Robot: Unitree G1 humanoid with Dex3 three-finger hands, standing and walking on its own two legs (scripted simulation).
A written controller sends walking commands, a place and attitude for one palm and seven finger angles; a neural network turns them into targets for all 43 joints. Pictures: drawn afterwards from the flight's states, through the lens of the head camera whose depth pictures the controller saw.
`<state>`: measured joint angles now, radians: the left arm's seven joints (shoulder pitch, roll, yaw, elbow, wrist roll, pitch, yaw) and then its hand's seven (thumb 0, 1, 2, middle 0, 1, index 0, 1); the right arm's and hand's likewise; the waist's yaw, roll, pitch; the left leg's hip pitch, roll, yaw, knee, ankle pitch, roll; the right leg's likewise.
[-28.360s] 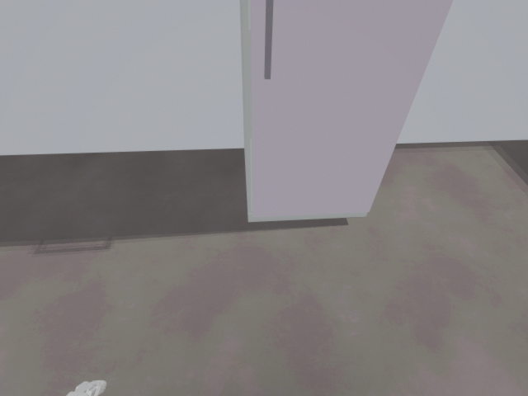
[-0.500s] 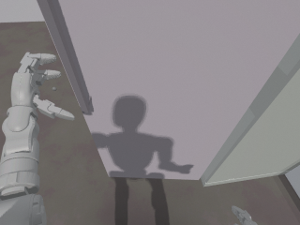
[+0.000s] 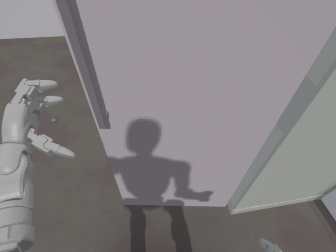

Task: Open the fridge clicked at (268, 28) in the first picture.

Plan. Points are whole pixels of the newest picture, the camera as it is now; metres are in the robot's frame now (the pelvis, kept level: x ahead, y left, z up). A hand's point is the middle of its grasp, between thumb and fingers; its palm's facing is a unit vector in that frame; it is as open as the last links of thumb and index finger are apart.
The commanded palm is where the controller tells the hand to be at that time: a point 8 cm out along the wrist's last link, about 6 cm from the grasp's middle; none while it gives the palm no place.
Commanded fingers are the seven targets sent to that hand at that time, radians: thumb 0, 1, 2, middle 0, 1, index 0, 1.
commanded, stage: slip the hand off the handle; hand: left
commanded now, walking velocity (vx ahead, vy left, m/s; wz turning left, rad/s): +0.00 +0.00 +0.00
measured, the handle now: (88, 65) +0.45 +0.21 +0.23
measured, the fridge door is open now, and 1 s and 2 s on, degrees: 80 80 80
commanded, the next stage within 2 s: draw the hand back to the body in 0.46 s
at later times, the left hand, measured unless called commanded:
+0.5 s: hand (31, 148) +0.27 +0.28 +0.16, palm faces +0.25 -0.95 -0.18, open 14.7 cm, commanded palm +0.24 +0.32 +0.17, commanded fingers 0.00 -0.55 0.20 -0.25 -1.15 -0.25 -1.15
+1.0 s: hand (19, 160) +0.24 +0.28 +0.16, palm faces +0.14 -0.99 +0.00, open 14.7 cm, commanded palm +0.20 +0.31 +0.18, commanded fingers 0.00 -0.48 0.23 -0.25 -1.11 -0.25 -1.11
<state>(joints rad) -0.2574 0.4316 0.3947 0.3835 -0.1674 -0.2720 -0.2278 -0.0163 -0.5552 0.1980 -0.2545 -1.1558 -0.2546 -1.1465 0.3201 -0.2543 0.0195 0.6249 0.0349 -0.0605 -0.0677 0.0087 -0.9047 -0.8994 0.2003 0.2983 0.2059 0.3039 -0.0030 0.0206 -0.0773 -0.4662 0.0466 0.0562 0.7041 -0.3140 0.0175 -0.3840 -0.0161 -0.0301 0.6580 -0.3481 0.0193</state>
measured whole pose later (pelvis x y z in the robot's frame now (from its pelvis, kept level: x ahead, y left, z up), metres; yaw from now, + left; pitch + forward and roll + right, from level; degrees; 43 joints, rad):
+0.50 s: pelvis -0.02 -0.01 +0.00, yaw +2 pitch +1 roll -1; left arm -0.11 0.44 0.41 0.25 -0.23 -0.22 -0.27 -0.02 -0.56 0.20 -0.26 -1.16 -0.26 -1.15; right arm 0.24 -0.25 0.06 0.61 0.04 -0.15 -0.11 0.01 -0.90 -0.90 0.20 0.30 0.21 0.30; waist 0.04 0.02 -0.05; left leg -0.43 0.04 0.02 0.69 -0.28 0.00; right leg -0.34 -0.01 -0.07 0.65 -0.34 0.00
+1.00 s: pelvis +0.01 -0.01 +0.01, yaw +2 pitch -1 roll -1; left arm 0.05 0.44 0.48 0.06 -0.40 0.18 -0.44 -0.02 -0.55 0.20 -0.25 -1.15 -0.25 -1.15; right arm 0.24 -0.27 0.07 0.56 0.08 -0.21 -0.10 0.01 -0.90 -0.90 0.20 0.30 0.21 0.30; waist 0.07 0.04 -0.07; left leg -0.30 0.04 0.02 0.59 -0.28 0.00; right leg -0.20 -0.02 -0.06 0.54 -0.32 0.01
